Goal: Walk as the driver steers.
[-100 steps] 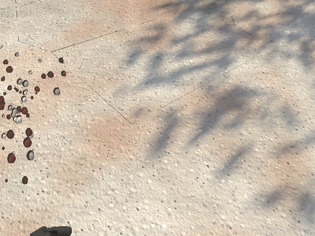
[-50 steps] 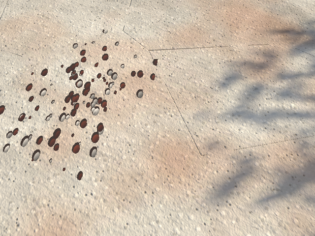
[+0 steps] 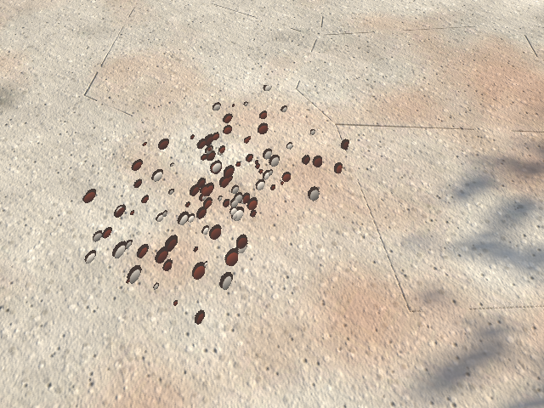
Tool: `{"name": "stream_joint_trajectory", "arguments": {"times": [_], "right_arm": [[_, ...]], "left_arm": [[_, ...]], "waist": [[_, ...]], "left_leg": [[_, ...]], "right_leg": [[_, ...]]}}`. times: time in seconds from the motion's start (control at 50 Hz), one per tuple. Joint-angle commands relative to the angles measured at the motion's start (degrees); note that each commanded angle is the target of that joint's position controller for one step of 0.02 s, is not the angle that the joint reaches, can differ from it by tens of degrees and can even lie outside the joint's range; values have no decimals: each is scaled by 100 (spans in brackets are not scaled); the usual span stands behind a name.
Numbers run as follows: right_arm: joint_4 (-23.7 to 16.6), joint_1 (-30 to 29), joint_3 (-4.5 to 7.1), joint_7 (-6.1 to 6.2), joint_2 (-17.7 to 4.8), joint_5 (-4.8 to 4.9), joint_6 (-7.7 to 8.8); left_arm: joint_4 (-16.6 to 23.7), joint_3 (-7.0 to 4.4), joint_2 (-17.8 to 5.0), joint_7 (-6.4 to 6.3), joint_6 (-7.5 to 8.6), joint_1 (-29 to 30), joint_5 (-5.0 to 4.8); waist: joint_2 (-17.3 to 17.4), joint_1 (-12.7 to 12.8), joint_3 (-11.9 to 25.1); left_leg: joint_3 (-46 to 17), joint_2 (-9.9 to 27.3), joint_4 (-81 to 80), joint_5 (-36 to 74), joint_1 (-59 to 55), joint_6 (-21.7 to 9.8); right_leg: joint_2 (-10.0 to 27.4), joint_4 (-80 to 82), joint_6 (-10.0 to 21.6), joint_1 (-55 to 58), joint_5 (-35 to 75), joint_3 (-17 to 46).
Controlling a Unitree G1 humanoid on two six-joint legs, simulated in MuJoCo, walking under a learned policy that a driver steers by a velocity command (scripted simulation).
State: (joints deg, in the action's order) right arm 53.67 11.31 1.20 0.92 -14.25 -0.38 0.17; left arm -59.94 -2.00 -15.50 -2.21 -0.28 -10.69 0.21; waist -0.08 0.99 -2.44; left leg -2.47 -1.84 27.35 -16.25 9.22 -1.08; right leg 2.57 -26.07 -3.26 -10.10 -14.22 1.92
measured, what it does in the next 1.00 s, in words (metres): walks ahead: left foot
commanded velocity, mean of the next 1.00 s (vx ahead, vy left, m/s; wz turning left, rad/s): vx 0.28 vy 0.00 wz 0.00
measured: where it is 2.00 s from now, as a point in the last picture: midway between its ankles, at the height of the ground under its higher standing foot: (300, 291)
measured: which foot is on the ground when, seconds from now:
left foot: down 0.00-0.46, up 0.48-0.90, down 0.92-1.00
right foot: down 0.00-0.94, up 0.96-1.00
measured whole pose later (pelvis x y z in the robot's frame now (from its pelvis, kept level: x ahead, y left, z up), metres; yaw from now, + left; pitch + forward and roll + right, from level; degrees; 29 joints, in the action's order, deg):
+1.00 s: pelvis +0.29 +0.00 -0.02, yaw -1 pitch +1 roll +0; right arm 49.5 1.1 2.7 -2.1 -14.3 1.0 5.6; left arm -59.9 -1.5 -13.6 -0.2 4.8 -24.2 -1.4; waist -0.7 2.2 -3.2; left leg 3.8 -1.8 32.4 -8.9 24.8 -4.2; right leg 0.7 -61.8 1.9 -9.5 -26.1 3.5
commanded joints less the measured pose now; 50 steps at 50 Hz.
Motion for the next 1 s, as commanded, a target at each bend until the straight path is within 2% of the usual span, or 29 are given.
{"name": "stream_joint_trajectory", "arguments": {"times": [0.02, 0.22, 0.26, 0.3, 0.34, 0.36, 0.4, 0.42, 0.44, 0.46, 0.48, 0.5, 0.52, 0.54, 0.58, 0.6, 0.64, 0.7, 0.76, 0.8, 0.84, 0.86, 0.88, 0.9, 0.92, 0.94, 0.96, 0.98, 1.0], "right_arm": [[-142, 26, 124, 27, -669, 7, 54], [172, 177, 77, 60, -630, 21, 44], [263, 289, 98, 89, -678, 57, 11], [246, 375, 175, 103, -907, 110, 9], [294, 672, 273, 85, -1170, 153, 104], [284, 666, 294, 83, -1179, 169, 160], [142, 288, 273, 60, -1039, 200, 235], [24, -70, 255, 44, -975, 249, 229], [-83, -290, 224, 32, -853, 239, 231], [-172, -368, 128, 2, -510, 167, 273], [-432, -443, 104, 36, -363, 159, 373], [-418, -368, 161, 35, -578, 272, 453], [-351, -219, 171, -17, -613, 341, 514], [-246, -117, 180, -61, -599, 314, 559], [-283, -376, 264, -110, -707, 205, 612], [-292, -430, 270, -156, -643, 176, 609], [-373, -645, 226, -214, -399, 159, 564], [-697, -1421, 115, -236, -163, 169, 534], [-890, -1919, 74, -286, -201, 209, 530], [-1008, -2086, 78, -332, -288, 232, 542], [-1057, -2018, 131, -374, -447, 228, 574], [-1020, -1785, 194, -376, -581, 220, 585], [-905, -1307, 285, -355, -747, 216, 580], [-613, -366, 423, -311, -956, 235, 556], [-347, 676, 528, -247, -1197, 207, 516], [-172, 1391, 644, -234, -1724, 73, 491], [-125, 1273, 495, -262, -1256, 92, 487], [-189, 624, 397, -270, -969, 132, 530], [-309, 66, 334, -281, -764, 123, 569]], "left_arm": [[109, -103, -655, -31, 41, -63, -4], [-92, -59, -538, -49, 25, -203, -8], [-171, -42, -440, -58, 9, -316, -42], [-56, -38, -405, -55, 56, -158, -68], [107, 14, -198, 18, 225, 8, -93], [139, 17, -187, 71, 316, 6, -125], [103, 10, -174, 175, 471, -249, -189], [-52, -5, -157, 206, 526, -660, -198], [-289, -66, -249, 214, 542, -1136, -157], [-460, -161, -564, 205, 544, -1776, -94], [-511, -314, -1282, 279, 581, -2361, -94], [-448, -211, -1046, 311, 660, -2109, -1], [-289, -126, -707, 308, 720, -1699, -41], [-182, -85, -555, 325, 746, -1487, -67], [-109, -9, -365, 343, 709, -1392, -60], [-129, 31, -236, 324, 664, -1542, -34], [-143, 36, -296, 250, 589, -1776, -11], [-38, 16, -496, 141, 520, -1755, 9], [-59, -30, -620, 102, 520, -1972, -33], [-92, -66, -626, 95, 513, -2023, -94], [-64, -120, -685, 88, 481, -1922, -113], [-22, -154, -757, 86, 457, -1827, -94], [18, -188, -826, 86, 413, -1738, -66], [71, -179, -783, 88, 356, -1652, -25], [193, -125, -692, 97, 342, -1602, 33], [292, 106, 182, 185, 448, -2354, 34], [213, 74, -3, 228, 637, -2139, -102], [478, -77, -492, 245, 751, -1471, -293], [585, -98, -581, 212, 800, -1075, -331]], "waist": [[73, -10, 151], [38, -28, 68], [164, -56, 104], [514, -158, -316], [1089, -272, -567], [1123, -245, -686], [1016, 28, -735], [874, 305, -665], [573, 486, -547], [-390, 631, -194], [-1792, 703, -13], [-1313, 489, -179], [-831, 274, -524], [-647, 187, -529], [-518, 170, -492], [-585, 196, -370], [-568, 244, -261], [-455, 349, -453], [-573, 434, -626], [-581, 358, -717], [-579, 152, -578], [-656, -33, -334], [-770, -313, 58], [-752, -773, 632], [-551, -1187, 1297], [1012, -829, 2365], [1148, -889, 2483], [970, -718, 1278], [482, -513, 702]], "left_leg": [[-290, 337, -550, 1137, 210, -103], [-181, 267, -529, 1021, 270, -56], [-196, 196, -661, -685, 309, -160], [-794, 554, -1049, -2648, 630, -490], [-2056, 1423, -1655, -3423, 637, -998], [-2460, 1710, -1808, -3330, 774, -1189], [-2257, 1716, -1648, -2712, 858, -1131], [-1736, 1421, -1397, -2311, 1225, -909], [-1151, 976, -829, -1665, 1621, -668], [-313, 411, 750, -929, 2134, -327], [333, -202, 2327, -1305, 3131, -44], [-189, 19, 3416, -1670, 3537, -100], [-360, 313, 3862, -1146, 3867, -208], [-266, 511, 3885, -594, 3911, -287], [-78, 762, 3472, 159, 3853, -287], [56, 777, 3285, 357, 3685, -232], [275, 739, 2880, 645, 3591, -69], [484, 585, 1625, 1232, 3183, 99], [624, 414, 811, 1689, 2668, 81], [509, 421, 501, 1751, 2618, -52], [463, 364, 288, 1598, 2387, -232], [520, 242, 290, 1465, 1995, -331], [631, 66, 356, 1316, 1330, -447], [724, -87, 321, 1314, 179, -607], [45, 519, 488, 1133, -1544, -873], [-2858, 2149, 4, -273, -3684, -1902], [-4332, 2423, -1143, -971, -3469, -1971], [-3472, 2197, -1304, -979, -2493, -1607], [-2596, 1996, -1449, -391, -1474, -1423]], "right_leg": [[2, 233, 94, 122, 904, -35], [-39, 232, 125, 50, 853, -68], [-281, 5, 177, -73, -427, -331], [-464, -559, 291, -748, -1569, -510], [-385, -1483, 391, -1288, -1261, -512], [-212, -1766, 500, -1372, -1158, -332], [-59, -1328, 742, -1137, -1294, -259], [-117, -449, 842, -298, -944, -370], [-238, 63, 799, 574, -393, -328], [513, 629, 914, 1384, -677, 868], [1685, 1566, 1600, 1918, -1394, 3209], [2066, 1757, 1910, 1678, -1752, 3957], [1929, 1696, 1802, 1577, -1569, 3413], [1619, 1695, 1580, 1572, -1236, 2721], [1262, 1740, 1279, 1606, 194, 1740], [1087, 1734, 1218, 1627, 905, 1340], [957, 1733, 1266, 1628, 1831, 879], [810, 1963, 1276, 1068, 1916, 476], [873, 2176, 1317, 820, 1749, 318], [1048, 2127, 1293, 1077, 1934, 275], [1198, 1814, 1198, 1471, 2719, 187], [1233, 1465, 1134, 1632, 3694, 129], [1210, 858, 1063, 1704, 4785, 42], [1001, -209, 930, 1484, 5351, -123], [800, -1673, 785, 337, 4300, -165], [-305, -4124, 389, -1903, 735, -232], [-542, -5072, 489, -2578, -1722, 604], [-186, -5374, 619, -3131, -1440, 554], [147, -5147, 682, -2983, -865, 400]]}}
Keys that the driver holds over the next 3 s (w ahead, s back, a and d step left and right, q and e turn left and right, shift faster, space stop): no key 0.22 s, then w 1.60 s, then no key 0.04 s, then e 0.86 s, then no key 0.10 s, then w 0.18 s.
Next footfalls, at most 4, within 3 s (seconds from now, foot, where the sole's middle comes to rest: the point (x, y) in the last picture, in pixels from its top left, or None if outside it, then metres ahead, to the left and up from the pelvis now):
0.92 left None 0.42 0.09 -0.78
1.44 right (344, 328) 0.73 -0.15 -0.78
1.98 left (261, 237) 1.03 0.08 -0.78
2.44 right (341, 262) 0.95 -0.16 -0.78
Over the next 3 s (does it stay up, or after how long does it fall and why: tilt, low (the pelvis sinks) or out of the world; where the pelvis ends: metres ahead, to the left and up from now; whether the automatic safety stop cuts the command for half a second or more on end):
stays up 0.96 -0.04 0.00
